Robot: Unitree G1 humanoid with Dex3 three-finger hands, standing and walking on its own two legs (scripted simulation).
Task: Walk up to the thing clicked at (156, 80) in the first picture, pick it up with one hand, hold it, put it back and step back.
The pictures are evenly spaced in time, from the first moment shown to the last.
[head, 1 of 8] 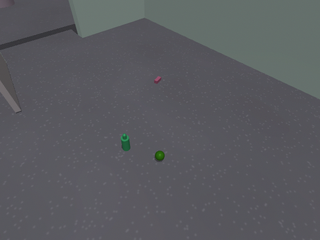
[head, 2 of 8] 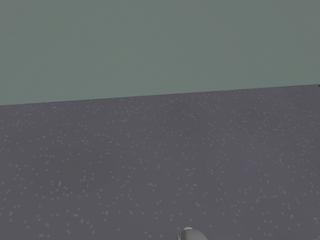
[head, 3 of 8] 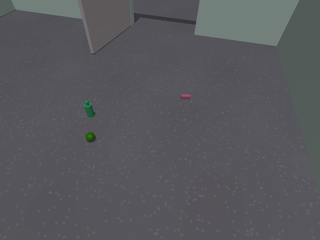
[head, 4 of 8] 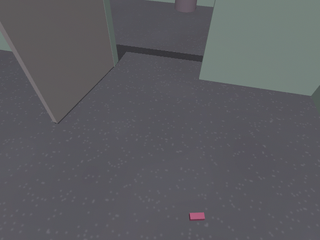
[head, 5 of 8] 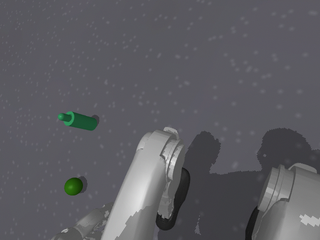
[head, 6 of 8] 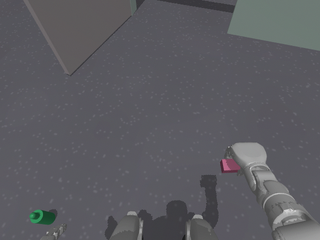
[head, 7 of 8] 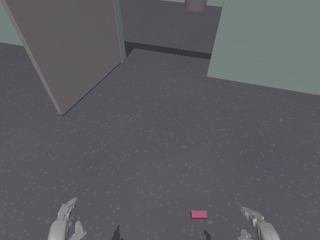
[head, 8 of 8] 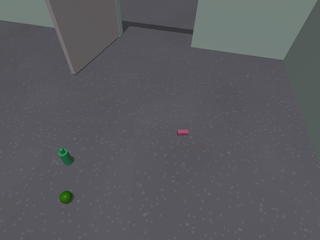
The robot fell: no
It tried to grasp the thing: yes
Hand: right
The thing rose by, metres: 0.69
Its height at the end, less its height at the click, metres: +0.00
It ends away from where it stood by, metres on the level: 0.01
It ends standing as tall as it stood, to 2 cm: yes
